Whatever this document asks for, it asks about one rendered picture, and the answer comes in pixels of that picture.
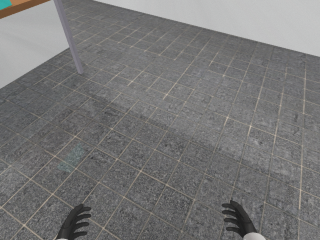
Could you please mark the right robot hand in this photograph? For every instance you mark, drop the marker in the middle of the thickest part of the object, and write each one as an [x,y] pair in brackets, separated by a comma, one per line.
[243,221]

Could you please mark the carton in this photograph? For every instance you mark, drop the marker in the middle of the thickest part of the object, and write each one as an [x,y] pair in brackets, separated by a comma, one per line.
[4,4]

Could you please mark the table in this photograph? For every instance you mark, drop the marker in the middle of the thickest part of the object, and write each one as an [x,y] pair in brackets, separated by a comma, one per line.
[21,5]

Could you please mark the left robot hand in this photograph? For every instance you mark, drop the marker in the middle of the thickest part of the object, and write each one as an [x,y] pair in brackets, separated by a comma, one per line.
[69,226]

